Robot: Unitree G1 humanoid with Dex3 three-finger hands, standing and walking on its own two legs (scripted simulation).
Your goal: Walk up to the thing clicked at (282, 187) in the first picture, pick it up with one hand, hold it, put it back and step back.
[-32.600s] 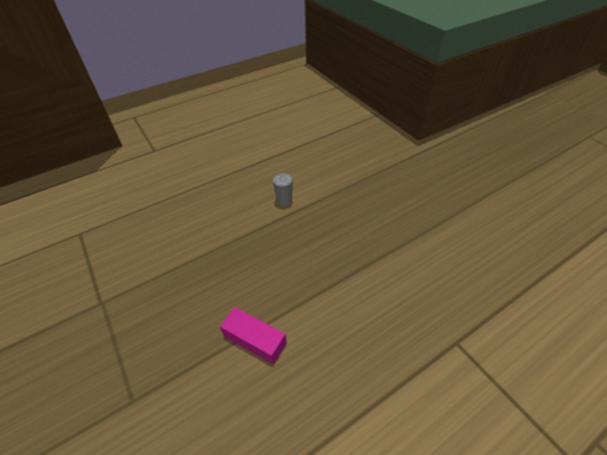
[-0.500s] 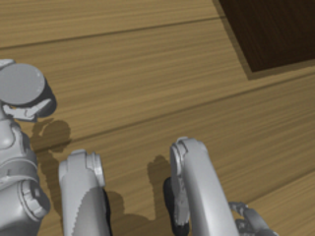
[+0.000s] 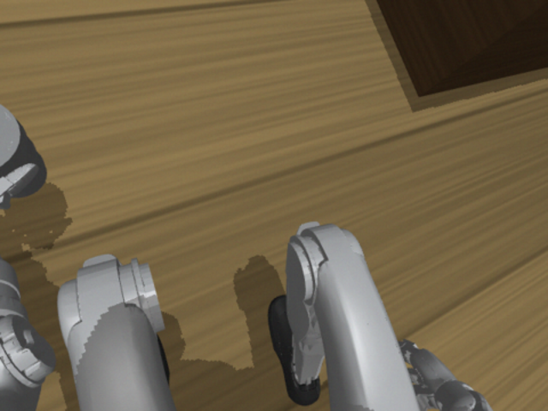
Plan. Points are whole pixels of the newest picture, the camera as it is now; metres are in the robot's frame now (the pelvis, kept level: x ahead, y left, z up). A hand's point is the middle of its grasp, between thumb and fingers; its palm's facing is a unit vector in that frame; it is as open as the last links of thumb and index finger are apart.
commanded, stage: crouch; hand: left
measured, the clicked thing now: out of the picture +0.46 +0.32 -0.12
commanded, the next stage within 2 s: lower in 0.10 s
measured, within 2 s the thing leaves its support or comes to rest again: neither
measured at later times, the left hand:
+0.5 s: hand out of the picture +0.46 +0.33 -0.14, palm faces +0.49 -0.87 -0.03, open 12.0 cm
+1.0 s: hand (4, 168) +0.46 +0.33 -0.18, palm faces +0.49 -0.87 -0.03, open 12.0 cm
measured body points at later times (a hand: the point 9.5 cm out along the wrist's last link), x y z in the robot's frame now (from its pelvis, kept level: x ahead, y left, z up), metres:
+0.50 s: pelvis -0.01 +0.00 -0.02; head +0.24 +0.13 +0.34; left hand +0.43 +0.38 -0.13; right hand +0.11 -0.27 -0.09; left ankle +0.08 +0.14 -0.27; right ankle +0.10 -0.12 -0.27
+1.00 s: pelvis -0.01 +0.01 -0.02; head +0.24 +0.16 +0.31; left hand +0.43 +0.38 -0.17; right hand +0.12 -0.26 -0.07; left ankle +0.08 +0.14 -0.27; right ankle +0.10 -0.12 -0.27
